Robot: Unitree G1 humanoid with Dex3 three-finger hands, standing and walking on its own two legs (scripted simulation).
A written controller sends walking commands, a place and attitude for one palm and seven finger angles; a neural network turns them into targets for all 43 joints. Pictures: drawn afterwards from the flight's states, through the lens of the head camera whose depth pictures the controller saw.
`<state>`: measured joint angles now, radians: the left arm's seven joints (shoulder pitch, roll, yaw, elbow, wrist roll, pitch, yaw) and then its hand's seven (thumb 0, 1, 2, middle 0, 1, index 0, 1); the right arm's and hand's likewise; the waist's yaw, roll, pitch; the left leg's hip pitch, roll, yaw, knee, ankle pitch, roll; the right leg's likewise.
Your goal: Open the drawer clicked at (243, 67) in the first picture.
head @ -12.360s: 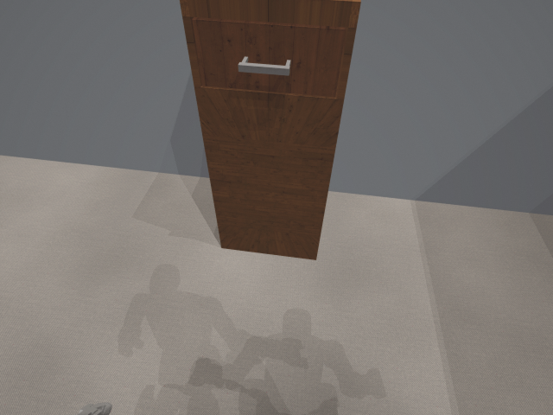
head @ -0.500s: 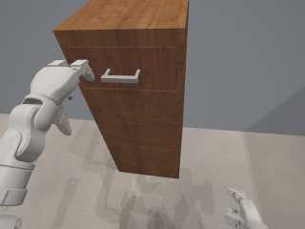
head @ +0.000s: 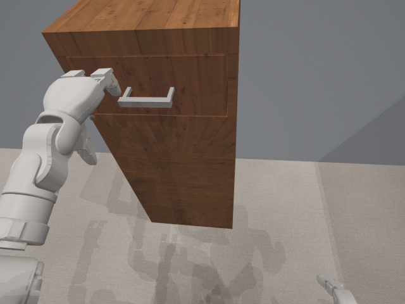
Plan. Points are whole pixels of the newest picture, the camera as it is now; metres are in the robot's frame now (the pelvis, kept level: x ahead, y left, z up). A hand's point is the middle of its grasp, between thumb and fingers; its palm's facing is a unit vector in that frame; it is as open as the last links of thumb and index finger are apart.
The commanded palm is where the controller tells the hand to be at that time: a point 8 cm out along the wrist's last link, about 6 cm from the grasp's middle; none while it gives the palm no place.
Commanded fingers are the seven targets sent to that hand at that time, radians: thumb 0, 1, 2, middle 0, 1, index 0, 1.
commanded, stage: move the hooked fingers above the handle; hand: left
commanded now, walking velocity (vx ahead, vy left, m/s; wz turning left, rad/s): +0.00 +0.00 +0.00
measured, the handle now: (147, 96) +0.55 +0.20 +0.10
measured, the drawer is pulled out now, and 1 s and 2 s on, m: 0.00 0.00 0.00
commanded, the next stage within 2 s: none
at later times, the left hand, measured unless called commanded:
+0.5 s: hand (115, 102) +0.46 +0.23 +0.16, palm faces +0.00 +0.00 -1.00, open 13.9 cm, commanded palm +0.44 +0.21 +0.22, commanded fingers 0.00 -0.50 0.30 -0.30 -1.20 -0.30 -1.20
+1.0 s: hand (136, 92) +0.50 +0.20 +0.15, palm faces -0.03 -0.01 -1.00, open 13.7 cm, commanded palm +0.48 +0.21 +0.21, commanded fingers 0.00 -0.50 0.30 -0.30 -1.20 -0.30 -1.20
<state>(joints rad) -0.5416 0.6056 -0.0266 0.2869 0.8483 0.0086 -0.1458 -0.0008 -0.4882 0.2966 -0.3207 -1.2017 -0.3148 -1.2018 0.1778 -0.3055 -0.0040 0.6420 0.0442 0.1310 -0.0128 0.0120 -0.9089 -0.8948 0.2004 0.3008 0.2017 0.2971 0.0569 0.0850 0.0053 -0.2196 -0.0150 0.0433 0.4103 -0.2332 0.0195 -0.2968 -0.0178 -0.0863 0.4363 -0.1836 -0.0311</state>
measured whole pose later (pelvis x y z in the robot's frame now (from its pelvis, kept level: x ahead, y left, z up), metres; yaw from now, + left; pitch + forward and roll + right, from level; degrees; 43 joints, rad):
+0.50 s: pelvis +0.03 +0.02 +0.00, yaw -1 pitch +6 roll +0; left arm -0.72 0.53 -0.16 0.47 0.92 0.09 -0.13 0.00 -0.49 0.30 -0.32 -1.20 -0.31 -1.20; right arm 0.21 -0.27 0.00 0.64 0.05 0.17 0.00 0.01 -0.91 -0.89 0.20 0.30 0.20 0.30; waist 0.03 0.07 -0.04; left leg -0.25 -0.03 0.06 0.40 -0.26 0.05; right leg -0.33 -0.03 -0.06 0.43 -0.21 0.00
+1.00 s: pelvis +0.03 +0.01 +0.00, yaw -2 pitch +8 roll +0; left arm -0.87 0.52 -0.11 0.78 0.97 0.04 -0.07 0.00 -0.49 0.30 -0.35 -1.23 -0.34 -1.23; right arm 0.26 -0.27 0.00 0.67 0.04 0.19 -0.03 0.01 -0.91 -0.89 0.20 0.30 0.20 0.30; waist -0.02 0.07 -0.07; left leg -0.29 -0.01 0.08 0.43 -0.28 0.03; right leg -0.39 -0.01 -0.04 0.46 -0.22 -0.02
